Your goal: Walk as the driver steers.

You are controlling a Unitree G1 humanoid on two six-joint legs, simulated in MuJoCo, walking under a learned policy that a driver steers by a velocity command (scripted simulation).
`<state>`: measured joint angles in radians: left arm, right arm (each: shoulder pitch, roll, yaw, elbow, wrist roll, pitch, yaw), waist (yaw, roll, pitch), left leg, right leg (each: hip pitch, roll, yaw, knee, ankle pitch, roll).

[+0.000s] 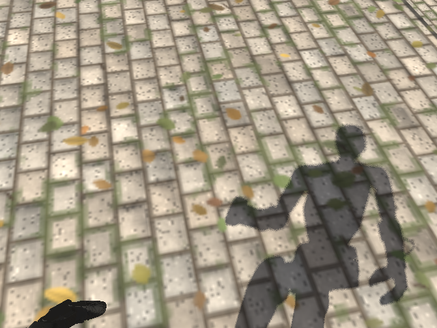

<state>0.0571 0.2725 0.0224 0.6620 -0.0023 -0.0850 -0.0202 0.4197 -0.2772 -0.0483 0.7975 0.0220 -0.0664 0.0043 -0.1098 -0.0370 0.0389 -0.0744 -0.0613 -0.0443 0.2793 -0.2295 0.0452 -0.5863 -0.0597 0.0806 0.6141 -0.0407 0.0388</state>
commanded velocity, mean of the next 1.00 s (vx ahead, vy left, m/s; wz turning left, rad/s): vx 0.50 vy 0.00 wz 0.35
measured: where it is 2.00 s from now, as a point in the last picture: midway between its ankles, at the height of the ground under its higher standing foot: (138, 164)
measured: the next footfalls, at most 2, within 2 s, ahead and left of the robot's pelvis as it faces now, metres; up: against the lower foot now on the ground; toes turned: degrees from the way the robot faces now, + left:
right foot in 0.12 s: +0.23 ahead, -0.14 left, +0.00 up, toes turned +7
left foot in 0.62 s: +0.44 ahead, +0.18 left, +0.00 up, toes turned +24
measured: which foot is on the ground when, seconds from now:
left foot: down 0.00-0.12, up 0.14-0.60, down 0.62-1.00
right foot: up 0.00-0.10, down 0.12-0.64, up 0.66-1.00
